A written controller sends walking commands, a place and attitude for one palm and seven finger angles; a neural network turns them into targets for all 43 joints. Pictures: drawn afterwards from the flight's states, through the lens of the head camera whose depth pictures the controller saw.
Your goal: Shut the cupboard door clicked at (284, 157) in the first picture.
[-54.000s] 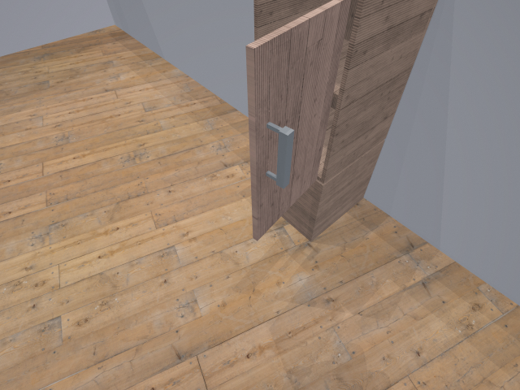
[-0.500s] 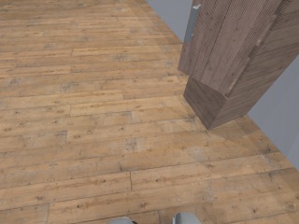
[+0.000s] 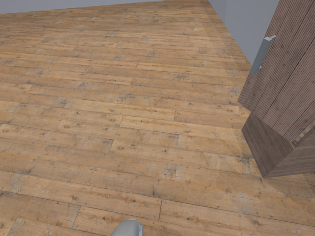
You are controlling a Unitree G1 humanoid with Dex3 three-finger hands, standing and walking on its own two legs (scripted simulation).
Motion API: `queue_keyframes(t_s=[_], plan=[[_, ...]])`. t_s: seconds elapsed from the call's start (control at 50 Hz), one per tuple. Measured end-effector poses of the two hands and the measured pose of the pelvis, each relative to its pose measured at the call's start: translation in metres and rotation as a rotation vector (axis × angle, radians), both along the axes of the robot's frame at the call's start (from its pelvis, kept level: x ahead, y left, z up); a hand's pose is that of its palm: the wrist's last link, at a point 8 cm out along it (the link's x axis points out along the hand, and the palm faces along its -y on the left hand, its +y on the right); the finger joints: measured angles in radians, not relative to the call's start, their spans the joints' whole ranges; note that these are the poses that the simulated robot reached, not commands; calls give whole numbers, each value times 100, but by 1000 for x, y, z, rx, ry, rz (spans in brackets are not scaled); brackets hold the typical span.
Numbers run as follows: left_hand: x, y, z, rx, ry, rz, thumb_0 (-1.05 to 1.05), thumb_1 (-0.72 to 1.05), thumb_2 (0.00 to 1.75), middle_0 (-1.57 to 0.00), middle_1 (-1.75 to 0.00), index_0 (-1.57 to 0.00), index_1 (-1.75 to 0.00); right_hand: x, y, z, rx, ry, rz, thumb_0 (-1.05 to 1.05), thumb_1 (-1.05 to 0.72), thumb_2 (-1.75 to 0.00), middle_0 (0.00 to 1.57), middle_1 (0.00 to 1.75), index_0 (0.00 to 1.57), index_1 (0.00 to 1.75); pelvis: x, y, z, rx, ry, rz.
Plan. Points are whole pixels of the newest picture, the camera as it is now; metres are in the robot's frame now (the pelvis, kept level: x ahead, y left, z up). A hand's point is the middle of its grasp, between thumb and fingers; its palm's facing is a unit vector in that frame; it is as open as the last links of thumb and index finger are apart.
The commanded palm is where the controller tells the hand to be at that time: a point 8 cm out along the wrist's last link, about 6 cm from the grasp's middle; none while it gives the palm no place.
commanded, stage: walk to a spot facing it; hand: left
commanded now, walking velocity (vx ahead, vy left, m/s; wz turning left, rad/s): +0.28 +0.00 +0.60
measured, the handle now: (263, 55) +0.79 -0.44 -0.02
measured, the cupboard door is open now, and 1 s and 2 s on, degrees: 28 28 28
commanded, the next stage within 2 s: turn to face it in 0.30 s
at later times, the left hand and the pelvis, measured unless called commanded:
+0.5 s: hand (68, 223) +0.19 +0.29 -0.18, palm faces +0.31 -0.93 -0.22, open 7.4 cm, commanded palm none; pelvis +0.18 +0.08 -0.01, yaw +16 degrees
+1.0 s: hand (86, 171) +0.35 +0.27 -0.18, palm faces +0.06 -0.97 -0.23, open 7.3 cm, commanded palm none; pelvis +0.31 +0.08 -0.01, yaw +1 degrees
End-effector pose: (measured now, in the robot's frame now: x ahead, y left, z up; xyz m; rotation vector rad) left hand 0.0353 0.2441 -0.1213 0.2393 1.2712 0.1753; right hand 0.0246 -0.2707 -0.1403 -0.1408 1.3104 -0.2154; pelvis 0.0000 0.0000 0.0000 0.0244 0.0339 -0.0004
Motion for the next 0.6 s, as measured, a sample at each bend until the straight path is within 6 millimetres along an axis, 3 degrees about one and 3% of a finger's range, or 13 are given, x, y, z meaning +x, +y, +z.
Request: queue_keyframes(t_s=[0.12, 0.22, 0.28, 0.34, 0.46, 0.52, 0.6], plan=[[-40, -4, -10, -31, 115, 167, 0, 91, 90, -20, -30, -20, -30, 109, 22, -2, 9, -40, 183, 1, -91, -90, 19, 30, 19, 30, 39, 8, -5, -1, -6, 110], [-69, 2, -25, -72, 254, 296, 0, 91, 90, -20, -30, -20, -30, 221, 73, -7, 12, -142, 351, 1, -91, -90, 19, 30, 19, 30, 79, 31, -21, -4, -7, 174], [-68, 18, -39, -98, 321, 341, 0, 91, 90, -20, -30, -20, -30, 275, 103, -10, -1, -248, 409, 1, -91, -90, 20, 30, 19, 30, 104, 52, -37, -22, -12, 208], [-32, 42, -44, -83, 279, 358, 1, 91, 90, -20, -30, -20, -30, 296, 120, -4, -11, -259, 431, 1, -91, -89, 20, 30, 20, 30, 124, 63, -33, -19, -27, 223], [93, 85, -30, -49, 9, 323, 1, 91, 90, -20, -30, -20, -30, 301, 136, 10, -24, -163, 428, 0, -91, -89, 20, 30, 20, 30, 165, 76, -12, -30, -32, 270], [149, 93, -22, -45, -87, 301, 0, 92, 90, -19, -30, -20, -30, 298, 141, 11, -17, -111, 396, 1, -90, -89, 20, 30, 20, 30, 188, 80, -5, -33, -37, 276], [206, 90, -20, -62, -133, 265, 0, 92, 90, -19, -30, -20, -30, 295, 139, 7, -13, -53, 329, 1, -91, -89, 20, 30, 20, 30, 221, 83, -4, -27, -45, 255]])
